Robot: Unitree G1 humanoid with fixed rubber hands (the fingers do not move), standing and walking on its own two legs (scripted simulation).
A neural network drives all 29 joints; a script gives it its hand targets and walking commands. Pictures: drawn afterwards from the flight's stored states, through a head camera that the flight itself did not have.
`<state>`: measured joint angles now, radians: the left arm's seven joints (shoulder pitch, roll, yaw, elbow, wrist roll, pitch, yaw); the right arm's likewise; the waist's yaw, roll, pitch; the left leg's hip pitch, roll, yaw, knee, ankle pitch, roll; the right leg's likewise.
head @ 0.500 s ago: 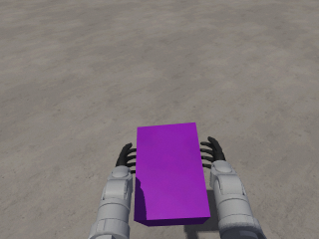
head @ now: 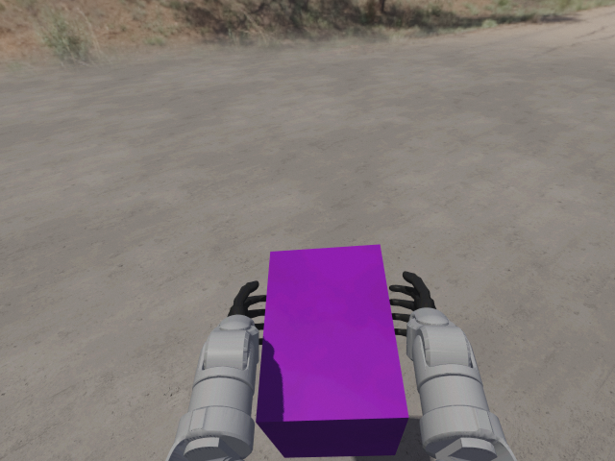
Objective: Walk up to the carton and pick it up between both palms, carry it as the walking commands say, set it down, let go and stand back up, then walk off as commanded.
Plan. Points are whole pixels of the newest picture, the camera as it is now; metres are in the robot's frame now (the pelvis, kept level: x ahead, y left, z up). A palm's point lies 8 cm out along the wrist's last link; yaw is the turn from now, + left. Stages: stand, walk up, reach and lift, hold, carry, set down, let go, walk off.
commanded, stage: reach and lift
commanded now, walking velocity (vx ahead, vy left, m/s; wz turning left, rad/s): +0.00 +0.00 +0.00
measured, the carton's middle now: (331, 352) +0.33 -0.01 -0.01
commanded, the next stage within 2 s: hold in 1.06 s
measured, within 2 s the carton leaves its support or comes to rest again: neither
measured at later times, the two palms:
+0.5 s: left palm (228, 332) +0.31 +0.13 +0.07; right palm (412, 322) +0.31 -0.12 +0.08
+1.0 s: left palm (231, 340) +0.30 +0.13 +0.06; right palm (418, 322) +0.31 -0.13 +0.08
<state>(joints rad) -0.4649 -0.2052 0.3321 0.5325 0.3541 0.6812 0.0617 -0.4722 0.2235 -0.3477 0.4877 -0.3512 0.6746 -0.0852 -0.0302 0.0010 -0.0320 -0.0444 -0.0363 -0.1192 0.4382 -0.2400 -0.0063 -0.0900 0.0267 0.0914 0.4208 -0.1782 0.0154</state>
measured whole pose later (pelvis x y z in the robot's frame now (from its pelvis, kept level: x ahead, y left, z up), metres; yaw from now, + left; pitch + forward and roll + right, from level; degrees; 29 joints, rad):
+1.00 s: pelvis +0.01 +0.00 +0.00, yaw +0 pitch -9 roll +0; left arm -0.36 -0.18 0.22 0.40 0.31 0.77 0.05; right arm -0.41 0.20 -0.25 0.39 -0.32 0.74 -0.04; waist -0.01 0.01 -0.02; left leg 0.01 -0.04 -0.11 0.37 -0.22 0.00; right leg -0.05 0.02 0.10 0.37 -0.16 0.02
